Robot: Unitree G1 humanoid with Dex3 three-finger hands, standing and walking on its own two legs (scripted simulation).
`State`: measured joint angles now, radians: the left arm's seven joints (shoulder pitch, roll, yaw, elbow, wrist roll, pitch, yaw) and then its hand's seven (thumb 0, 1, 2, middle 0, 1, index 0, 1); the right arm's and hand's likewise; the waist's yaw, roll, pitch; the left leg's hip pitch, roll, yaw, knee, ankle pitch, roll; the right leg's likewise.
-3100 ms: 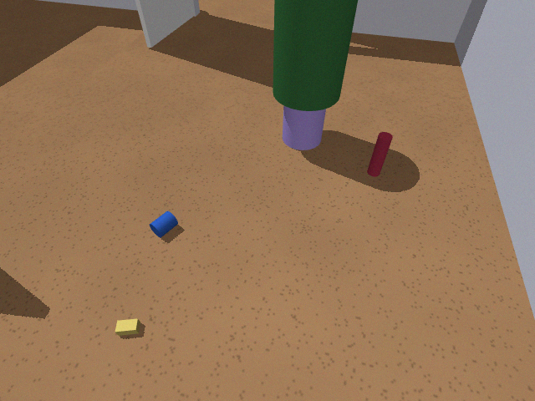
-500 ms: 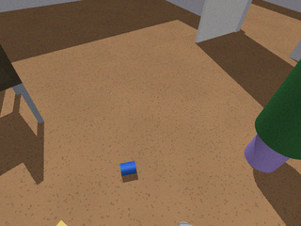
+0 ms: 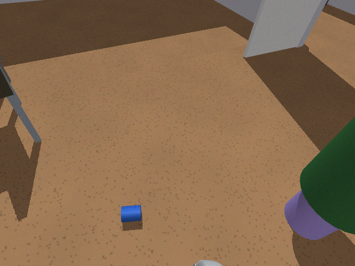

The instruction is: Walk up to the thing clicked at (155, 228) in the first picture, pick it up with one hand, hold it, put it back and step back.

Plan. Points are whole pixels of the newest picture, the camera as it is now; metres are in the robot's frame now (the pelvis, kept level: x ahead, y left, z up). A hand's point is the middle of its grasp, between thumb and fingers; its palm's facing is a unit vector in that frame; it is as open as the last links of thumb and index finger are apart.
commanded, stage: walk up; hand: left
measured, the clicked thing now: (131, 213) +0.51 +0.20 -0.71
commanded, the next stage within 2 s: none
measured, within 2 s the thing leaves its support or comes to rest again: neither
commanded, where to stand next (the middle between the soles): +0.21 -0.13 m, yaw +5 degrees
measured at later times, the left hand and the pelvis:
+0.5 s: hand out of the picture +0.09 +0.11 -0.12, palm faces +0.05 -0.92 -0.38, open 7.4 cm; pelvis +0.11 -0.16 +0.01, yaw +3 degrees
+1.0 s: hand (135, 247) +0.21 +0.10 -0.12, palm faces +0.08 -0.88 -0.47, open 7.4 cm; pelvis +0.17 -0.19 +0.01, yaw +7 degrees
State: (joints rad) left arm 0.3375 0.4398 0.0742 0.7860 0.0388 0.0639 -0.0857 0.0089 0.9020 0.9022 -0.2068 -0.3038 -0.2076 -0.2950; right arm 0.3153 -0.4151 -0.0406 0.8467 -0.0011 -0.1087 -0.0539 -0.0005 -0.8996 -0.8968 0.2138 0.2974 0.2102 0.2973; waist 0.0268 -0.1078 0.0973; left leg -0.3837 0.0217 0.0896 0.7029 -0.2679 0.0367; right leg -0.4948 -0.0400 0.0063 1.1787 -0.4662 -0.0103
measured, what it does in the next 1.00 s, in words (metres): steps to the right: right foot, then left foot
